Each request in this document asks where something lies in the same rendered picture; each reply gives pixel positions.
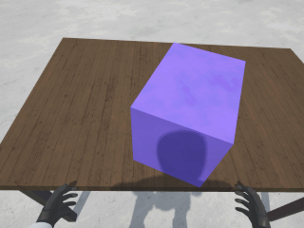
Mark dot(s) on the robot left hand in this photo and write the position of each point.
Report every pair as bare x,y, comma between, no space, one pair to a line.
51,211

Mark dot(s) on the carton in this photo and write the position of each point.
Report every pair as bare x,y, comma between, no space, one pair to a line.
184,120

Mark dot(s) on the robot right hand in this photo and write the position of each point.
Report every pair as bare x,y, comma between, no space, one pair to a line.
257,213

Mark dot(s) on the table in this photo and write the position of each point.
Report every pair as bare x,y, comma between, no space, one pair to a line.
75,126

